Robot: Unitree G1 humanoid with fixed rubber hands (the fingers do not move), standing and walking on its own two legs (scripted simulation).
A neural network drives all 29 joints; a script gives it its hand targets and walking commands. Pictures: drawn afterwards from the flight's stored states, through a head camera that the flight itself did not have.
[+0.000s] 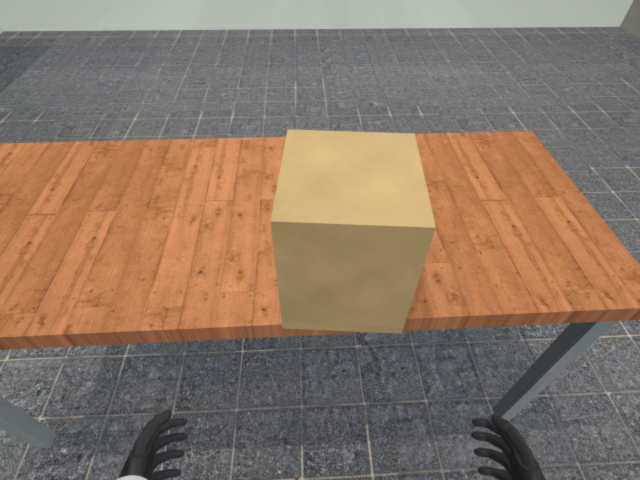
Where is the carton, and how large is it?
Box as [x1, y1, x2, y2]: [270, 129, 435, 333]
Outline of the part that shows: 288,129 270,221 282,327 401,333 435,228 414,133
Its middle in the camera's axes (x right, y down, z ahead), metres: +0.04 -0.02 +0.63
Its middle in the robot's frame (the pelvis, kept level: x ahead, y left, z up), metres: +0.49 +0.01 +0.02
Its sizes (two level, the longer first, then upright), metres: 0.210 0.200 0.250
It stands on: a table, 0.68 m high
